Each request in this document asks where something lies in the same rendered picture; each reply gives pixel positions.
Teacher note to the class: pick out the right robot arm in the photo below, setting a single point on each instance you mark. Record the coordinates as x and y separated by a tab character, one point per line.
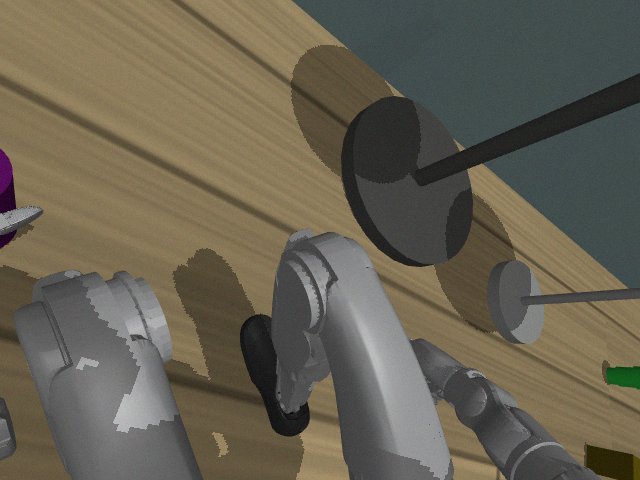
516	443

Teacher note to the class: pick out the left robot hand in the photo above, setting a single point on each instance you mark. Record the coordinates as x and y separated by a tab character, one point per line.
17	218

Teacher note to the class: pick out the right robot foot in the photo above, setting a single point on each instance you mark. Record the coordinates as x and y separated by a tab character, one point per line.
260	359

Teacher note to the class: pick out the coat stand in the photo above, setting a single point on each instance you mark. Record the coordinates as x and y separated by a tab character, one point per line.
407	182

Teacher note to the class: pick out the right robot hand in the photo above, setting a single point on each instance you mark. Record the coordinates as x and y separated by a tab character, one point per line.
436	365

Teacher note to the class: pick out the floor lamp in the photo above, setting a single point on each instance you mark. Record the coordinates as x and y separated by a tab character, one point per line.
516	303

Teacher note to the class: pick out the left robot arm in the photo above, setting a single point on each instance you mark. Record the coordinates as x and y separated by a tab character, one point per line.
7	435

